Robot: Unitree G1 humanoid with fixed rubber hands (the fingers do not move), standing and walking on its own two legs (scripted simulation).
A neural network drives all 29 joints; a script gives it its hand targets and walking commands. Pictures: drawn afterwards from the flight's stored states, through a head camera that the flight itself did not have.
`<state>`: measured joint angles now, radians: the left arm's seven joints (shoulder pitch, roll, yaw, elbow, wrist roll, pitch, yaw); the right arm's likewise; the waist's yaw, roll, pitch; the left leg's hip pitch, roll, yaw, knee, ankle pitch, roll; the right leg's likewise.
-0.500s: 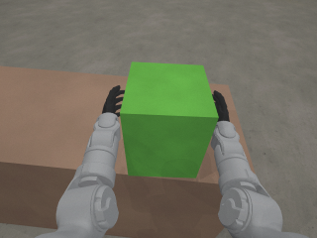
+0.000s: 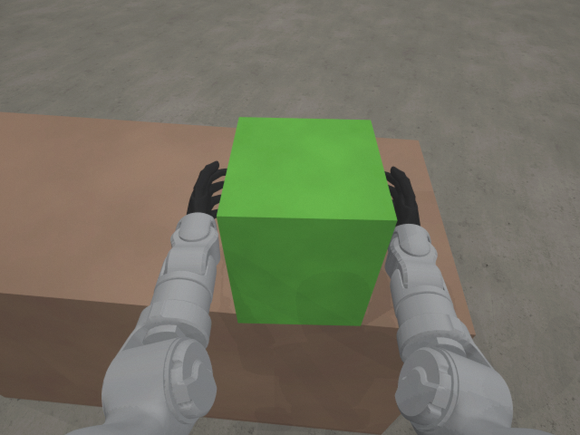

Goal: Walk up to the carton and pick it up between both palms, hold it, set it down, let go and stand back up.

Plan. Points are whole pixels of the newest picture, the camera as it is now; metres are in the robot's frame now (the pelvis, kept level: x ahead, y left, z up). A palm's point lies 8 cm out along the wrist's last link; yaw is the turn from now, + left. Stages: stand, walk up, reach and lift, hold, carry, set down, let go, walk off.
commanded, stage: set down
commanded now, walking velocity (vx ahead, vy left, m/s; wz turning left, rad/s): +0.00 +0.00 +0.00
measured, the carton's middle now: (301, 225) +0.43 -0.04 +0.07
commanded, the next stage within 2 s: none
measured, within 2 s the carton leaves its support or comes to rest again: neither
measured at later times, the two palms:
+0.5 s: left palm (202, 217) +0.43 +0.11 +0.10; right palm (400, 228) +0.39 -0.18 +0.10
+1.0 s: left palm (202, 217) +0.43 +0.11 +0.10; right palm (400, 227) +0.39 -0.18 +0.10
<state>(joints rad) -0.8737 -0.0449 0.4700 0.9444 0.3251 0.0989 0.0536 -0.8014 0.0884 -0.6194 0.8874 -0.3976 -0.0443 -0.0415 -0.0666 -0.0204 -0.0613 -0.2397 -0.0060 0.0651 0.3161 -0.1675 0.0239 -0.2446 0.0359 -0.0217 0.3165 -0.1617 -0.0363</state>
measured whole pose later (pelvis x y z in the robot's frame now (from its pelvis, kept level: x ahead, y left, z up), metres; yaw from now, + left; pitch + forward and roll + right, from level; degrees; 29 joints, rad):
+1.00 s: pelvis +0.00 +0.01 +0.00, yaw -1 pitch +5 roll +0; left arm -0.90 -0.04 0.52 0.98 0.37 0.01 0.04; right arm -0.80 0.11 -0.66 0.86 -0.45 -0.09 0.00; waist -0.06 -0.02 -0.02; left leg -0.24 0.00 0.10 0.32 -0.17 0.03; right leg -0.25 0.03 -0.03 0.32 -0.15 -0.03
